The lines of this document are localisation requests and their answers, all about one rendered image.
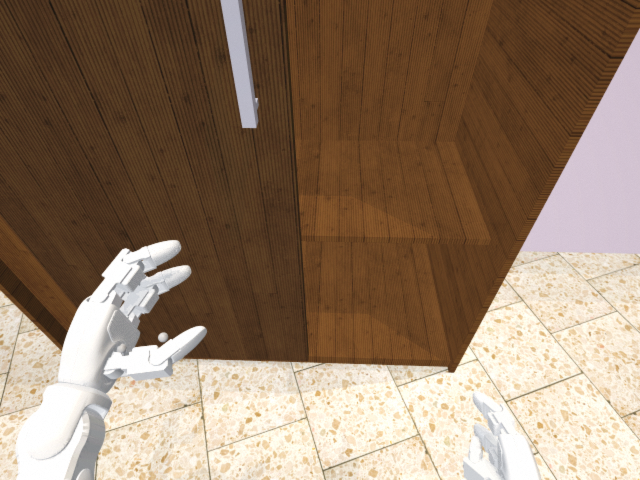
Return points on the handle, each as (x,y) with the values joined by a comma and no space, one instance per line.
(234,21)

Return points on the left robot hand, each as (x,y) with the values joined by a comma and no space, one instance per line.
(89,355)

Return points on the right robot hand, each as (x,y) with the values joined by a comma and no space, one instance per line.
(510,455)

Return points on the wardrobe door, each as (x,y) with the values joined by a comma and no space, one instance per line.
(120,128)
(25,266)

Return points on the robot left forearm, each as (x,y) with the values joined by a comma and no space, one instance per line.
(62,439)

